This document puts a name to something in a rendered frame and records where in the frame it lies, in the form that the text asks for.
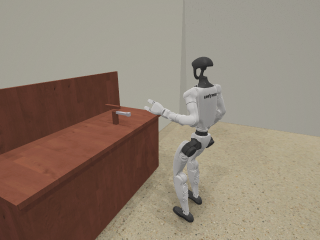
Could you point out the robot right forearm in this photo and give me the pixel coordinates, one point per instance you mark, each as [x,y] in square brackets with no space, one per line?
[217,118]

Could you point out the left robot upper arm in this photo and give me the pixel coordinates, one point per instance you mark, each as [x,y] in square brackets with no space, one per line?
[191,104]

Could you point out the robot left forearm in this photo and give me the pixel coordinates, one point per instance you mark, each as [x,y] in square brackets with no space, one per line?
[178,118]

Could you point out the tap lever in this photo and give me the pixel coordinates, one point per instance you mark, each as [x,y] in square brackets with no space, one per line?
[128,114]

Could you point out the robot left hand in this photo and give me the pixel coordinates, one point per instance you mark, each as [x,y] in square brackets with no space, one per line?
[156,108]

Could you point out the counter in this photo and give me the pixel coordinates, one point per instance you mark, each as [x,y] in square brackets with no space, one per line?
[68,162]

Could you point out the right robot thigh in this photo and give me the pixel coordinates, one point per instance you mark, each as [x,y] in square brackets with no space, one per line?
[192,163]

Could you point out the right robot upper arm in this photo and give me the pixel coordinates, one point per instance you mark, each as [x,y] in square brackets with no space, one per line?
[221,110]

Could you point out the right robot shin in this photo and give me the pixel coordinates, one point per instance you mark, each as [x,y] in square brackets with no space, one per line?
[193,176]

